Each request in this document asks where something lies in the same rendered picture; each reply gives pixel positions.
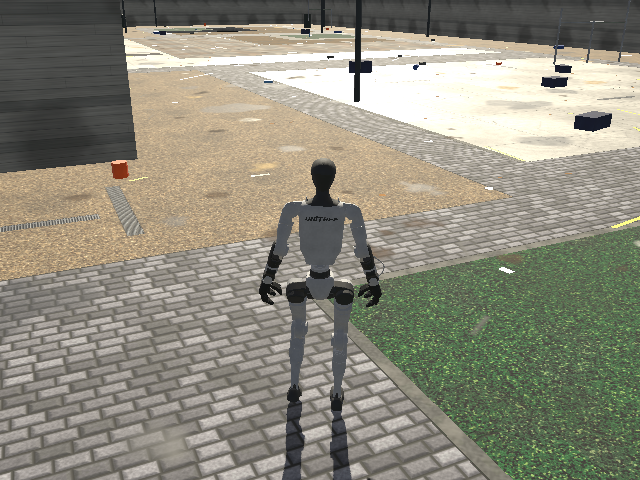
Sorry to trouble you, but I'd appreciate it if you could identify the left robot upper arm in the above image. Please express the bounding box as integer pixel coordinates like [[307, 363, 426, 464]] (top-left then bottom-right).
[[273, 201, 302, 257]]

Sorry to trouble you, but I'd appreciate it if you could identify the right robot upper arm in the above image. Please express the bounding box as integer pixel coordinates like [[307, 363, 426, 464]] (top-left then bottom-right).
[[343, 202, 370, 259]]

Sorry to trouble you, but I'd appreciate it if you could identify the robot left forearm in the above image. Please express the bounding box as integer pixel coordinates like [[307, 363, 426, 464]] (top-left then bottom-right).
[[262, 241, 283, 284]]

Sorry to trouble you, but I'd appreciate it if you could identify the robot left thigh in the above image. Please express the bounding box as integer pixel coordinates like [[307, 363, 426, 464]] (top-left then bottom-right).
[[286, 278, 308, 338]]

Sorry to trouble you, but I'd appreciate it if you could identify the left robot foot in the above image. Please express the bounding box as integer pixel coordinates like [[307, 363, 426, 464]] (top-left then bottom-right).
[[287, 384, 302, 402]]

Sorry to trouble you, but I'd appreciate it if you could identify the robot right forearm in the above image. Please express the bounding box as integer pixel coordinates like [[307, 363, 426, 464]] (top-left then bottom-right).
[[360, 243, 380, 286]]

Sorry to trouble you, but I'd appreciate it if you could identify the robot right hand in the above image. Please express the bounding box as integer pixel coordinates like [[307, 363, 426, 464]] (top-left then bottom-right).
[[358, 283, 382, 307]]

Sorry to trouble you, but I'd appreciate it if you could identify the robot left hand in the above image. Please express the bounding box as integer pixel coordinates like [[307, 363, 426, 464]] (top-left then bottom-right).
[[259, 280, 282, 305]]

